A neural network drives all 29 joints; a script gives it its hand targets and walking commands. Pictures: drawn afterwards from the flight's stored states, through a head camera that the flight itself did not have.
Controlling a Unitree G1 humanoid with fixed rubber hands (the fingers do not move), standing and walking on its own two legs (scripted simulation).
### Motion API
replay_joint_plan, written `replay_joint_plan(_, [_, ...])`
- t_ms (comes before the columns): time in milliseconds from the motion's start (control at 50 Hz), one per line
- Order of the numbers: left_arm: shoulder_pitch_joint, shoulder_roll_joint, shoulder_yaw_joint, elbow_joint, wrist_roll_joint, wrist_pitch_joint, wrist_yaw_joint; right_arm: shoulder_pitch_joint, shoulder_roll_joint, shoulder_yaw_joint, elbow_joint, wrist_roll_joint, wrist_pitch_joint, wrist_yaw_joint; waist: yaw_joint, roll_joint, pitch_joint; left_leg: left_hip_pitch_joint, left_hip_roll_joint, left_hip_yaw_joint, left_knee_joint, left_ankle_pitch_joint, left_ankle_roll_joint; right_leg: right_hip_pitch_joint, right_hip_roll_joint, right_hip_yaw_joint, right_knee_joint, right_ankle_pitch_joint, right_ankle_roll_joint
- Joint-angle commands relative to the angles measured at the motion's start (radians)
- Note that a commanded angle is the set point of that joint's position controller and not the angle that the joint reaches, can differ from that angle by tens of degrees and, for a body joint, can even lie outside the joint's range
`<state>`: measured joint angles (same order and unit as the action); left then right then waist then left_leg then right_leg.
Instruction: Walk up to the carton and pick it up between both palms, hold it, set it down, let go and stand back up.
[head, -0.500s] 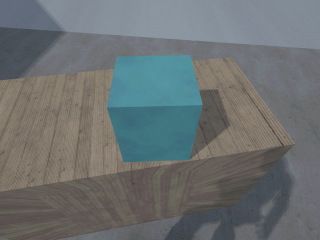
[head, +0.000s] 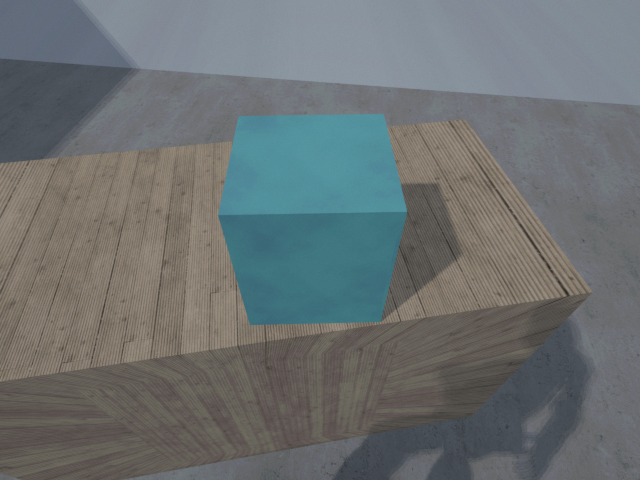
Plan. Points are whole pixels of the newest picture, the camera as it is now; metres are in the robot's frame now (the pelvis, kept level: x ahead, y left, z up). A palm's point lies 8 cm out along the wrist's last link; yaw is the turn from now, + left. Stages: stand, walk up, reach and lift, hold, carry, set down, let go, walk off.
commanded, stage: stand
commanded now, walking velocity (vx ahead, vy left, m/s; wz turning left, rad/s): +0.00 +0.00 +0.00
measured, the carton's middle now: (313, 224) +0.46 +0.03 +0.04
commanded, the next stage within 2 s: none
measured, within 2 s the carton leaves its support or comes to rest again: neither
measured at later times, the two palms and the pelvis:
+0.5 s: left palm out of the picture -0.02 +0.21 -0.15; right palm out of the picture -0.03 -0.22 -0.15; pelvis +0.00 +0.00 +0.00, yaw +0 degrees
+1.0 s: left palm out of the picture -0.01 +0.21 -0.14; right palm out of the picture -0.03 -0.22 -0.15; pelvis +0.01 -0.01 +0.00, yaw +0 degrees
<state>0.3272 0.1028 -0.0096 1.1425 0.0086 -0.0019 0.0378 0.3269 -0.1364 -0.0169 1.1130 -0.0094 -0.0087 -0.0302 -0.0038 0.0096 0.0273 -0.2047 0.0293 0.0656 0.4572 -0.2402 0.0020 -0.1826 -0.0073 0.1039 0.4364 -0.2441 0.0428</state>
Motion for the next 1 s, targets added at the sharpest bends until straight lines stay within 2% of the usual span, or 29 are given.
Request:
replay_joint_plan(0, [0.075,0.112,0.032,-0.01,-0.005,-0.013,-0.001,0.09,-0.102,-0.014,-0.006,-0.003,-0.014,-0.004,0.003,-0.032,0.005,0.065,0.081,-0.079,-0.089,0.072,0.031,-0.068,-0.05,0.013,-0.076,0.135,-0.052])
replay_joint_plan(20, [0.075,0.104,0.026,-0.007,-0.002,-0.02,0.0,0.088,-0.045,-0.007,-0.009,-0.003,-0.011,-0.009,0.001,-0.045,0.035,0.043,0.078,-0.081,-0.082,0.089,0.029,-0.075,-0.05,0.026,-0.085,0.151,-0.049])
replay_joint_plan(60, [0.095,0.035,0.006,0.008,0.001,-0.015,-0.001,0.089,-0.079,-0.021,-0.003,-0.001,-0.001,-0.008,-0.005,0.001,0.056,0.025,0.063,-0.064,-0.08,0.052,0.014,-0.068,-0.045,0.019,-0.086,0.13,-0.046])
replay_joint_plan(80, [0.072,0.033,0.005,-0.004,0.003,-0.017,-0.002,0.099,-0.119,-0.028,-0.008,0.009,-0.003,-0.01,-0.009,-0.054,0.039,0.035,0.057,-0.064,-0.085,0.052,0.017,-0.076,-0.045,0.018,-0.079,0.157,-0.047])
replay_joint_plan(180, [0.069,0.12,0.027,-0.018,-0.001,-0.009,-0.008,0.095,-0.057,-0.008,-0.003,0.002,0.0,-0.013,-0.007,-0.012,0.073,0.035,0.076,-0.09,-0.102,0.03,0.021,-0.108,-0.038,0.018,-0.089,0.093,-0.048])
replay_joint_plan(240, [0.077,0.036,0.001,-0.002,0.003,-0.004,0.0,0.094,-0.09,-0.017,-0.001,0.002,0.007,-0.002,-0.007,-0.016,0.077,0.006,0.088,-0.115,-0.132,-0.092,0.026,-0.122,-0.033,0.001,-0.075,0.053,-0.043])
replay_joint_plan(300, [0.078,0.101,0.017,-0.017,-0.008,-0.009,-0.001,0.074,-0.101,-0.017,-0.003,-0.004,-0.003,-0.009,0.012,0.065,0.075,-0.04,0.08,-0.106,-0.147,-0.043,0.02,-0.062,-0.036,0.007,-0.068,0.11,-0.041])
replay_joint_plan(320, [0.082,0.099,0.019,-0.012,0.004,-0.008,-0.001,0.099,-0.094,-0.02,0.007,-0.002,0.001,-0.007,0.003,0.041,0.049,-0.008,0.065,-0.098,-0.137,-0.06,0.012,-0.076,-0.037,0.006,-0.071,0.079,-0.051])
replay_joint_plan(360, [0.076,0.096,0.018,-0.015,-0.003,-0.012,-0.004,0.076,-0.062,-0.01,-0.012,-0.001,-0.007,-0.003,0.01,0.069,0.05,0.023,0.064,-0.076,-0.109,0.075,0.014,-0.061,-0.052,0.018,-0.067,0.164,-0.048])
replay_joint_plan(380, [0.084,0.129,0.025,-0.014,-0.004,-0.016,-0.002,0.068,-0.048,-0.006,-0.009,0.005,-0.011,-0.003,0.008,-0.004,0.039,0.031,0.065,-0.083,-0.1,0.082,0.022,-0.089,-0.055,0.025,-0.079,0.155,-0.05])
replay_joint_plan(400, [0.059,0.12,0.028,-0.01,-0.002,-0.015,0.004,0.085,-0.042,-0.006,-0.011,0.001,-0.016,-0.002,-0.009,-0.029,0.023,0.049,0.078,-0.077,-0.091,0.095,0.022,-0.054,-0.048,0.022,-0.075,0.154,-0.056])
replay_joint_plan(440, [0.045,0.155,0.043,-0.013,0.003,-0.009,0.0,0.066,-0.056,-0.007,-0.01,-0.001,-0.028,0.0,0.008,-0.006,0.02,0.051,0.08,-0.077,-0.076,0.151,0.024,-0.049,-0.054,0.018,-0.073,0.188,-0.055])
replay_joint_plan(460, [0.087,0.078,0.022,-0.008,-0.007,-0.015,-0.001,0.111,-0.079,-0.012,-0.004,0.001,-0.025,-0.001,0.009,0.028,-0.017,0.065,0.075,-0.075,-0.081,0.129,0.028,-0.039,-0.056,0.019,-0.067,0.178,-0.051])
replay_joint_plan(480, [0.092,0.093,0.014,0.008,0.003,-0.012,0.004,0.113,-0.064,-0.014,0.005,0.001,-0.02,-0.003,-0.001,-0.051,0.021,0.042,0.074,-0.067,-0.089,0.086,0.022,-0.045,-0.053,0.011,-0.074,0.149,-0.048])
replay_joint_plan(500, [0.059,0.071,0.013,0.007,-0.003,-0.012,0.002,0.135,-0.072,-0.015,0.009,0.003,-0.012,-0.006,-0.018,-0.045,0.006,0.074,0.067,-0.07,-0.095,0.088,0.02,-0.053,-0.048,0.017,-0.081,0.13,-0.048])
replay_joint_plan(540, [0.087,0.053,0.006,0.009,-0.001,-0.01,0.0,0.079,-0.084,-0.013,-0.013,0.003,-0.006,-0.004,0.001,-0.042,0.025,0.064,0.071,-0.074,-0.086,0.058,0.025,-0.086,-0.038,0.016,-0.081,0.118,-0.053])
replay_joint_plan(560, [0.05,0.024,-0.003,0.012,0.0,-0.003,0.002,0.098,-0.092,-0.019,-0.014,0.006,-0.007,-0.006,-0.02,-0.007,0.093,0.042,0.076,-0.07,-0.092,0.047,0.018,-0.12,-0.042,0.017,-0.095,0.115,-0.052])
replay_joint_plan(580, [0.029,0.096,0.01,-0.004,-0.002,-0.002,0.003,0.086,-0.094,-0.016,-0.012,0.001,0.0,-0.006,-0.022,-0.006,0.122,0.018,0.076,-0.071,-0.1,0.019,0.017,-0.132,-0.045,0.023,-0.106,0.098,-0.045])
replay_joint_plan(660, [0.061,0.092,0.014,0.004,0.003,0.001,-0.002,0.131,-0.043,-0.008,0.008,0.004,0.005,-0.008,-0.014,-0.082,0.106,0.024,0.078,-0.086,-0.106,-0.013,0.009,-0.129,-0.04,0.021,-0.092,0.042,-0.053])
replay_joint_plan(680, [0.07,0.089,0.016,0.0,0.004,-0.003,0.002,0.092,-0.088,-0.014,-0.004,0.0,0.0,-0.006,0.004,-0.013,0.085,0.019,0.074,-0.081,-0.109,-0.008,0.012,-0.102,-0.036,0.026,-0.097,0.07,-0.053])
replay_joint_plan(700, [0.071,0.074,0.01,0.0,-0.003,-0.005,0.001,0.088,-0.094,-0.019,-0.007,0.003,-0.003,0.0,0.001,0.005,0.084,0.002,0.07,-0.085,-0.121,-0.003,0.015,-0.086,-0.039,0.023,-0.079,0.108,-0.054])
replay_joint_plan(740, [0.067,0.087,0.015,-0.007,-0.007,-0.015,0.002,0.082,-0.04,-0.006,-0.006,0.006,-0.006,-0.001,-0.001,-0.043,0.001,0.055,0.075,-0.081,-0.093,0.038,0.023,-0.079,-0.046,0.024,-0.075,0.114,-0.054])
replay_joint_plan(760, [0.064,0.082,0.015,-0.015,-0.004,-0.019,0.003,0.097,-0.051,-0.009,-0.001,0.001,-0.011,-0.004,0.001,0.013,-0.015,0.068,0.066,-0.082,-0.101,0.045,0.019,-0.064,-0.044,0.022,-0.07,0.128,-0.054])
replay_joint_plan(800, [0.017,0.1,0.022,-0.019,0.001,-0.022,0.003,0.084,-0.08,-0.019,-0.008,-0.003,-0.013,-0.01,-0.015,0.006,0.036,0.066,0.077,-0.069,-0.089,0.082,0.017,-0.089,-0.046,0.027,-0.076,0.148,-0.058])
replay_joint_plan(820, [0.011,0.137,0.031,-0.022,0.007,-0.016,0.006,0.071,-0.103,-0.021,-0.009,-0.009,-0.014,-0.007,-0.014,-0.036,0.049,0.039,0.08,-0.076,-0.082,0.127,0.025,-0.078,-0.044,0.02,-0.07,0.19,-0.057])
replay_joint_plan(840, [0.034,0.117,0.033,-0.026,-0.005,-0.018,0.008,0.081,-0.079,-0.018,-0.006,-0.01,-0.02,-0.009,0.005,0.035,-0.021,0.06,0.076,-0.077,-0.085,0.153,0.031,-0.026,-0.048,0.032,-0.071,0.178,-0.059])
replay_joint_plan(900, [0.042,0.087,0.023,-0.005,-0.001,-0.016,0.003,0.104,-0.079,-0.017,0.005,0.003,-0.018,-0.006,-0.021,-0.008,0.009,0.064,0.072,-0.066,-0.088,0.134,0.011,-0.043,-0.05,0.016,-0.055,0.195,-0.059])
replay_joint_plan(920, [0.064,0.07,0.022,-0.013,-0.004,-0.018,-0.003,0.085,-0.093,-0.02,-0.002,0.003,-0.015,-0.016,0.006,0.042,-0.021,0.116,0.083,-0.069,-0.075,0.197,0.019,-0.057,-0.049,0.024,-0.063,0.201,-0.059])
replay_joint_plan(980, [0.06,0.105,0.023,-0.005,0.001,-0.011,0.009,0.121,-0.033,-0.002,0.02,-0.003,-0.006,-0.013,-0.004,-0.008,0.031,0.035,0.083,-0.069,-0.082,0.119,0.013,-0.042,-0.05,0.014,-0.083,0.162,-0.052])
